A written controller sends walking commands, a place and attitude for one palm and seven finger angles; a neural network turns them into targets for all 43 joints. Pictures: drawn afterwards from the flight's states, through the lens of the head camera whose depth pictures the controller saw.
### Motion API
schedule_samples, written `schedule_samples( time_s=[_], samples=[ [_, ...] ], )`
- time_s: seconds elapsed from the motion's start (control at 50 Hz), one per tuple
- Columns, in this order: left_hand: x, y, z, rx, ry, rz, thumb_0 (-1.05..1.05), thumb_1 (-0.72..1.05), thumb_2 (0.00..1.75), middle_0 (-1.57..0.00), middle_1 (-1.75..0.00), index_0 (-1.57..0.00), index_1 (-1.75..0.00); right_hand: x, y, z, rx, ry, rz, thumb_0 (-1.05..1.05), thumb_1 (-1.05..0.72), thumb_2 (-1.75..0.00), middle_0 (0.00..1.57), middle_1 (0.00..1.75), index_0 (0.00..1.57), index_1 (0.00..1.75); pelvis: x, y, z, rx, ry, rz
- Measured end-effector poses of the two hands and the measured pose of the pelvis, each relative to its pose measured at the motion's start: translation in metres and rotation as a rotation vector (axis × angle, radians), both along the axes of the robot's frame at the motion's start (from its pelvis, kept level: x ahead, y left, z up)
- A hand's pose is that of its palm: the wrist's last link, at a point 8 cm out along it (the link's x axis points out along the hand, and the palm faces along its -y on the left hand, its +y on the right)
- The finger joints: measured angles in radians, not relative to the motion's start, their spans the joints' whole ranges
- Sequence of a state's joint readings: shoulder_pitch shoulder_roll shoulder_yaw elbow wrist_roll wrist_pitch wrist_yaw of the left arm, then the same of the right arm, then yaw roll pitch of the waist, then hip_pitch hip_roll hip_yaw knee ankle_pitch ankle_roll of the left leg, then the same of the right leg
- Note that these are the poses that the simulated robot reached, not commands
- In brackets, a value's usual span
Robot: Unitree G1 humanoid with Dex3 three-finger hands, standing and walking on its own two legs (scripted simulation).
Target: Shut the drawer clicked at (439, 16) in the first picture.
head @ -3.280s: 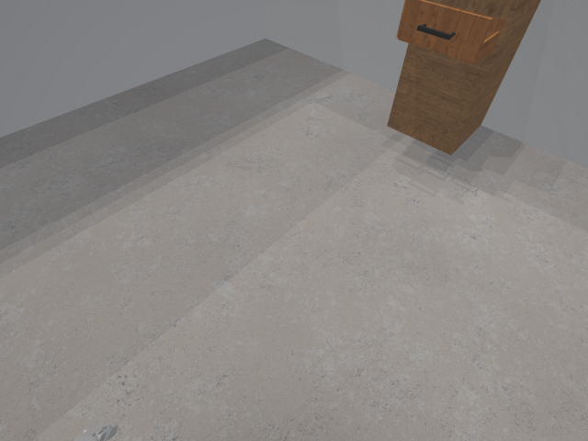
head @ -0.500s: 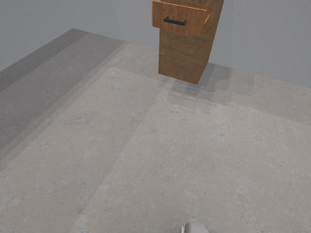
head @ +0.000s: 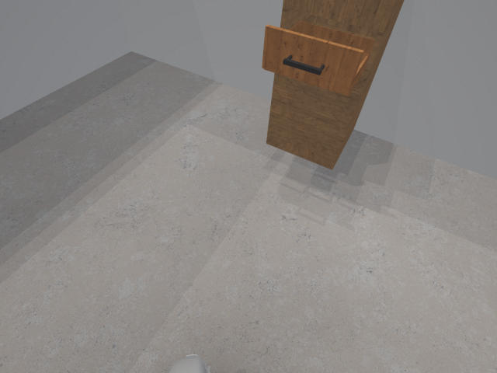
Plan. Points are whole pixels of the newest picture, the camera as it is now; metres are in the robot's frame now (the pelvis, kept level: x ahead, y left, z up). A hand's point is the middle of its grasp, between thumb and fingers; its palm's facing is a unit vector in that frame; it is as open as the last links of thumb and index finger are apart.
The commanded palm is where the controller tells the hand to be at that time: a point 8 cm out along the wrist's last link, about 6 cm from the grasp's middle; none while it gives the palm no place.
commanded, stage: walk to a spot facing it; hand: left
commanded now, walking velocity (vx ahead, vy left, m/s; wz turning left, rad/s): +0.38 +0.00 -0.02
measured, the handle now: (304, 64) +1.19 -0.12 -0.08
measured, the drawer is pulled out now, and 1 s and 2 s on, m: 0.21 0.21 0.21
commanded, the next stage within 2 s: turn to face it in 0.88 s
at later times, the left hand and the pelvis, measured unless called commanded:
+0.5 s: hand (178, 279) +0.32 +0.18 -0.16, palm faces -0.09 -0.97 -0.22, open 7.4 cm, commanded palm none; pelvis +0.22 +0.00 +0.00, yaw -5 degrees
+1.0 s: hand (202, 269) +0.36 +0.13 -0.18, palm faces +0.13 -0.98 -0.15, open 7.4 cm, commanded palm none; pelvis +0.42 -0.02 +0.00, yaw +3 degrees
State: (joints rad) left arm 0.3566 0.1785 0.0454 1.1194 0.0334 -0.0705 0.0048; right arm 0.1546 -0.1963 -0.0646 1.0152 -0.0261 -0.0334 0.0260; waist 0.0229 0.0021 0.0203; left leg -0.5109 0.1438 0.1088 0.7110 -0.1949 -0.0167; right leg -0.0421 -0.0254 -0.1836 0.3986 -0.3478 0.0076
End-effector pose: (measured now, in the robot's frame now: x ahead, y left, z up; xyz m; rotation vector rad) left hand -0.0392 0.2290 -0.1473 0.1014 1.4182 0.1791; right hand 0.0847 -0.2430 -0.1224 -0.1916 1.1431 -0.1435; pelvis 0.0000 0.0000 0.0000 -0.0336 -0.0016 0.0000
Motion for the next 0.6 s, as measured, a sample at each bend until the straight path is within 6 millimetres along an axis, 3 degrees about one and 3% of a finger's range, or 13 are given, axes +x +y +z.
schedule_samples(
  time_s=[0.06, 0.12, 0.2, 0.34, 0.5, 0.56, 0.6],
  samples=[
    [0.007, 0.008, -0.016, -0.033, 0.059, 0.032, 0.0, 0.92, 0.9, -0.2, -0.3, -0.2, -0.3, 0.051, 0.015, -0.002, -0.027, -0.05, 0.042, 0.0, -0.92, -0.9, 0.19, 0.3, 0.19, 0.3, 0.034, 0.016, -0.012, -0.003, -0.005, 0.001],
    [0.03, 0.019, -0.02, -0.048, 0.098, 0.026, 0.01, 0.91, 0.9, -0.2, -0.3, -0.2, -0.3, 0.076, 0.03, -0.003, -0.032, -0.075, 0.038, 0.0, -0.91, -0.9, 0.19, 0.3, 0.2, 0.3, 0.058, 0.028, -0.015, 0.014, -0.017, -0.011],
    [0.092, 0.032, -0.009, -0.035, 0.041, -0.013, 0.01, 0.91, 0.9, -0.2, -0.3, -0.19, -0.3, 0.073, 0.047, -0.003, -0.002, -0.011, -0.014, 0.0, -0.91, -0.9, 0.2, 0.3, 0.2, 0.3, 0.088, 0.034, -0.003, 0.026, -0.024, -0.025],
    [0.22, 0.035, 0.013, 0.004, -0.127, -0.079, 0.01, 0.91, 0.9, -0.2, -0.3, -0.19, -0.3, 0.044, 0.043, -0.007, 0.018, 0.176, -0.128, -0.01, -0.94, -0.9, 0.2, 0.3, 0.2, 0.3, 0.144, 0.031, 0.009, 0.048, -0.018, -0.047],
    [0.358, -0.003, 0.021, 0.039, -0.225, -0.206, 0.01, 0.91, 0.9, -0.2, -0.3, -0.19, -0.3, 0.034, 0.039, -0.027, 0.12, 0.366, -0.244, 0.0, -0.92, -0.9, 0.2, 0.3, 0.2, 0.3, 0.217, -0.002, -0.002, 0.075, -0.012, -0.093],
    [0.4, -0.024, 0.015, 0.056, -0.276, -0.232, 0.01, 0.91, 0.9, -0.2, -0.3, -0.19, -0.3, 0.047, 0.028, -0.042, 0.155, 0.422, -0.258, 0.0, -0.91, -0.9, 0.2, 0.3, 0.2, 0.3, 0.246, -0.023, -0.015, 0.067, -0.015, -0.097],
    [0.413, -0.034, 0.016, 0.055, -0.295, -0.215, 0.0, 0.91, 0.9, -0.2, -0.3, -0.19, -0.3, 0.068, 0.018, -0.043, 0.16, 0.428, -0.243, 0.0, -0.91, -0.9, 0.2, 0.3, 0.2, 0.3, 0.26, -0.031, -0.014, 0.059, -0.022, -0.086]
  ],
)
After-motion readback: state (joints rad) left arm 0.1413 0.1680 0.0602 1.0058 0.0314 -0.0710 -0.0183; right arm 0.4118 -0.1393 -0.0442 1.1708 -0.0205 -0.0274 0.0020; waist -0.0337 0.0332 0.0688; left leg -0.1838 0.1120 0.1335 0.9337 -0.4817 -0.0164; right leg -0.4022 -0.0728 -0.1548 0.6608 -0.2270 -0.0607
